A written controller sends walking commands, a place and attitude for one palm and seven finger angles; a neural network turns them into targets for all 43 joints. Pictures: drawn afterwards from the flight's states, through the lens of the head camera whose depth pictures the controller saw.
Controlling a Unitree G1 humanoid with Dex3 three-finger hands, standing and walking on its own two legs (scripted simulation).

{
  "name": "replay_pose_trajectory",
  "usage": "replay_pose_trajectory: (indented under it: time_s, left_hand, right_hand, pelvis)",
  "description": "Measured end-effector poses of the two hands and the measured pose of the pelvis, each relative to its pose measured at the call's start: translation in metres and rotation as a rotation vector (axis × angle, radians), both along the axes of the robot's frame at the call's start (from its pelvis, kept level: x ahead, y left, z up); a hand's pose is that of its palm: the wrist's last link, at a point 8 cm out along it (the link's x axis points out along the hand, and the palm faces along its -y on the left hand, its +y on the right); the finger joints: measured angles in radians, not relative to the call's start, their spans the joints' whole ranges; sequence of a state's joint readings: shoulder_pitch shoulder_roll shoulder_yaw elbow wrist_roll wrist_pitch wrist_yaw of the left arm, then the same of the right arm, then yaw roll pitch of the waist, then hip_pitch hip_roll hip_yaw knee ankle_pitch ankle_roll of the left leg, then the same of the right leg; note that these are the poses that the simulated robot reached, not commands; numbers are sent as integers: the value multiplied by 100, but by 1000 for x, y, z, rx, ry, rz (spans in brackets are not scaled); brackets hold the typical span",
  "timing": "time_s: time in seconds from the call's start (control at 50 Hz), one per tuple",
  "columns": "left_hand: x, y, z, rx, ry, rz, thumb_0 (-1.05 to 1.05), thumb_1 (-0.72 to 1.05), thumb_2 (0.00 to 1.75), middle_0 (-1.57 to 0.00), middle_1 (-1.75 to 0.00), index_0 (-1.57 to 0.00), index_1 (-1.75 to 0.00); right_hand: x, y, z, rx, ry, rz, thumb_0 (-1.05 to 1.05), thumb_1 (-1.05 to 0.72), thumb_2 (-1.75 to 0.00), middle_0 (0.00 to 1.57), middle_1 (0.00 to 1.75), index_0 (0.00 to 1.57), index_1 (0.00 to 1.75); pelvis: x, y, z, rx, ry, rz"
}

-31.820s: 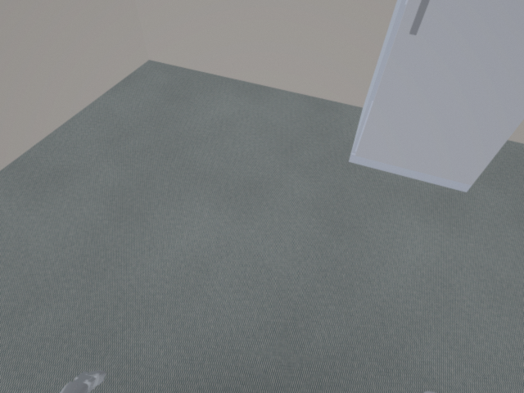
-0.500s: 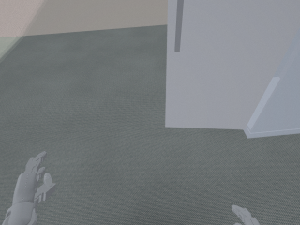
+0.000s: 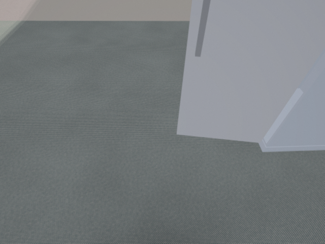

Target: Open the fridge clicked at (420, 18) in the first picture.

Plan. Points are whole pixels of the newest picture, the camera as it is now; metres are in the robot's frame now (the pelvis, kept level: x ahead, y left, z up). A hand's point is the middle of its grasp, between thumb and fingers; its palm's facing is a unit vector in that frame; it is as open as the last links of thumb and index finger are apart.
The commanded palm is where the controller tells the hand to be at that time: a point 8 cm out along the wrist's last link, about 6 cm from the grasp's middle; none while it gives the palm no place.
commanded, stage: let the arm hang, fingers relaxed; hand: left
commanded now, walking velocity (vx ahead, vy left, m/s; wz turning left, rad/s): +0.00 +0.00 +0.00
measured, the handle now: out of the picture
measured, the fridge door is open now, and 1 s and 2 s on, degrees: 81 81 81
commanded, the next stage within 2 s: look to check the result in 0.48 s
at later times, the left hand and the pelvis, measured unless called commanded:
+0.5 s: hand out of the picture +0.00 +0.17 -0.18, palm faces -0.01 -0.99 -0.13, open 7.4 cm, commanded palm none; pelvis +0.01 +0.02 +0.00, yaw -2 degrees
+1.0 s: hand out of the picture +0.04 +0.21 -0.17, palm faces -0.03 -0.97 -0.22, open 7.4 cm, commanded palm none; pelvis +0.01 +0.02 +0.00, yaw -2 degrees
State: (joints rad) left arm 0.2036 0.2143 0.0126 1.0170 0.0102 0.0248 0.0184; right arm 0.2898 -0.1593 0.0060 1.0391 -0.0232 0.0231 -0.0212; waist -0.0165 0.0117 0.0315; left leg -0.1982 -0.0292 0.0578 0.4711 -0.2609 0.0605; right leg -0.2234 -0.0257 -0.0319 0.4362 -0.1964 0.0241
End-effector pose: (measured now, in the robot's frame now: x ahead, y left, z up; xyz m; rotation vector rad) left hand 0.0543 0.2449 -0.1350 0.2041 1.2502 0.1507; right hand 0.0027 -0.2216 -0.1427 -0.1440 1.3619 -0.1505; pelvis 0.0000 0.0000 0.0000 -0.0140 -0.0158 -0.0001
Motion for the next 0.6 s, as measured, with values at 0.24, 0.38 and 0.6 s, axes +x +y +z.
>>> replay_pose_trajectory:
  time_s: [0.24, 0.38, 0.6]
  left_hand:
    - [-52, 4, -4, -13, 150, 28, 1, 91, 90, -20, -30, -20, -30]
    - [-62, -16, -13, -77, 193, 24, 1, 91, 90, -20, -30, -20, -30]
    - [-49, -17, -17, -91, 176, 15, 1, 91, 90, -20, -30, -20, -30]
  right_hand:
    - [-5, 12, -3, 18, 21, -11, 1, -92, -90, 21, 30, 20, 30]
    - [-5, 11, 2, -7, 28, -21, 0, -91, -90, 20, 30, 20, 30]
    - [-7, 17, 3, -15, 36, -34, 0, -91, -90, 20, 30, 20, 30]
  pelvis:
    - [2, 11, 2, 12, -7, -19]
    - [3, 14, 2, 10, -10, -26]
    - [8, 18, 2, 8, -14, -27]
